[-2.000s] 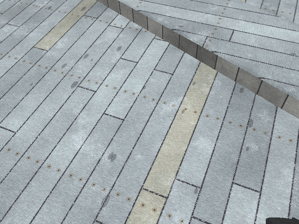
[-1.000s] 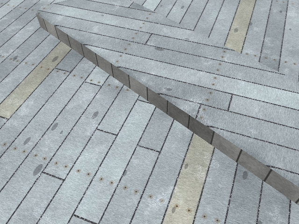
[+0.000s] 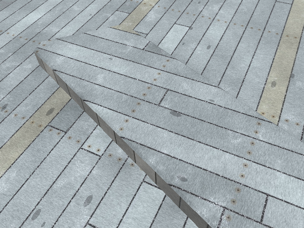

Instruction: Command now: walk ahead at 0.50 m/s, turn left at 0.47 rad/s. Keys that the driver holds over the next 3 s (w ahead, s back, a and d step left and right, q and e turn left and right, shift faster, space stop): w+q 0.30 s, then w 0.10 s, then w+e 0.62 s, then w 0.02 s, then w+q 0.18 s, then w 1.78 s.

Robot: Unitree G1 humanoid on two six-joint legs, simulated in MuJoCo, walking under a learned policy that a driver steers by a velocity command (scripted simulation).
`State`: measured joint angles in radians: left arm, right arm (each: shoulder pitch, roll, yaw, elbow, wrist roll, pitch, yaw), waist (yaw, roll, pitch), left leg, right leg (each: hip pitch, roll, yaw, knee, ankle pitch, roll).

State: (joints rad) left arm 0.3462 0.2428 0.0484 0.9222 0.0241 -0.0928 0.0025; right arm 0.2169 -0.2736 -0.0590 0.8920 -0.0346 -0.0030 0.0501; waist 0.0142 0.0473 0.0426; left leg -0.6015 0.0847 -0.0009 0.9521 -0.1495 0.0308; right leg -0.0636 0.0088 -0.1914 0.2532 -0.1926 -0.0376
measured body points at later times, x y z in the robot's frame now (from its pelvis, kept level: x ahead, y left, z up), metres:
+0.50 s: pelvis +0.26 +0.08 +0.00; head +0.28 +0.10 +0.45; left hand +0.31 +0.36 -0.13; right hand +0.36 -0.18 -0.13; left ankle +0.23 +0.12 -0.75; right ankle +0.36 -0.07 -0.67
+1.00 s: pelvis +0.60 +0.06 +0.02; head +0.63 +0.08 +0.47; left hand +0.72 +0.29 -0.12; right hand +0.68 -0.18 -0.11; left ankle +0.39 +0.18 -0.55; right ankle +0.65 +0.03 -0.62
